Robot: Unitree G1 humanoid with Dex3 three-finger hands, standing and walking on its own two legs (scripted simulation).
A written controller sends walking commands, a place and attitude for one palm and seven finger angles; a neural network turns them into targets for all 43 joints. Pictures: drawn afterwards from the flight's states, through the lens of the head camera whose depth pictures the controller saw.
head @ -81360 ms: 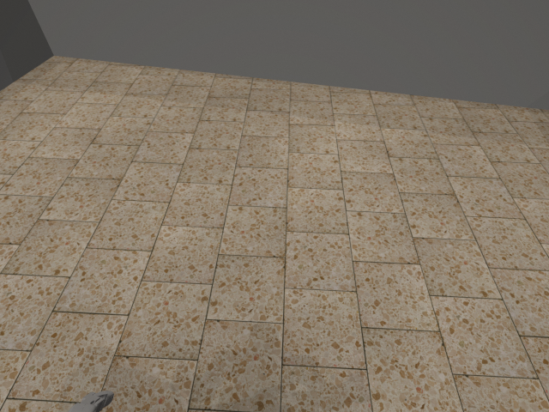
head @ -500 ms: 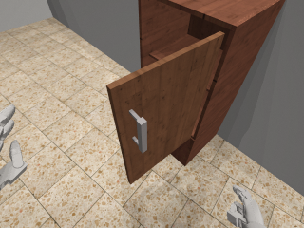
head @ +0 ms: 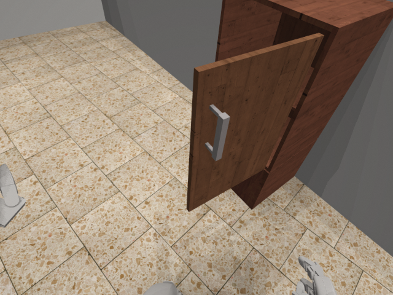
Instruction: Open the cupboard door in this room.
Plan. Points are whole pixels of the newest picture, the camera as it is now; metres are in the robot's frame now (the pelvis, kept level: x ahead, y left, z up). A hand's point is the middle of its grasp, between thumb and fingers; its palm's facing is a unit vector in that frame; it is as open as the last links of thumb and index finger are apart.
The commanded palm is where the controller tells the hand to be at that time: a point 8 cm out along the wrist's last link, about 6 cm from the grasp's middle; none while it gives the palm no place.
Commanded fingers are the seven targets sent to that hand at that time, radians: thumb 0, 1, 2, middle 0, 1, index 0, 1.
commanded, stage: step back with the hand held close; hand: left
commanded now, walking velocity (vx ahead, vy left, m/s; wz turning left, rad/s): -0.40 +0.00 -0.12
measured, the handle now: (215, 133) +0.48 +0.00 +0.06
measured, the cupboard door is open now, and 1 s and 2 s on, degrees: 86 86 86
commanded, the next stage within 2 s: stop stepping back and stand still in 0.04 s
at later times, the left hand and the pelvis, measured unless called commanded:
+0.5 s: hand out of the picture +0.05 +0.31 +0.20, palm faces +0.56 -0.75 -0.36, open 7.4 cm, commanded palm +0.02 +0.32 +0.20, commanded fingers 0.00 0.90 0.90 -0.20 -0.30 -0.20 -0.30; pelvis -0.13 +0.02 +0.00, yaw -2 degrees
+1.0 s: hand out of the picture +0.01 +0.27 +0.18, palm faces +0.46 -0.76 -0.46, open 7.4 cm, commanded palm -0.03 +0.28 +0.20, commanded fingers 0.00 0.90 0.90 -0.20 -0.30 -0.20 -0.30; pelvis -0.20 +0.00 +0.02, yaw -6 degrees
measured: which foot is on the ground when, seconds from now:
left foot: down 0.00-0.30, up 0.32-0.46, down 0.48-0.82, up 0.84-1.00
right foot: down 0.00-0.00, up 0.02-0.28, down 0.30-0.50, up 0.52-0.80, down 0.82-1.00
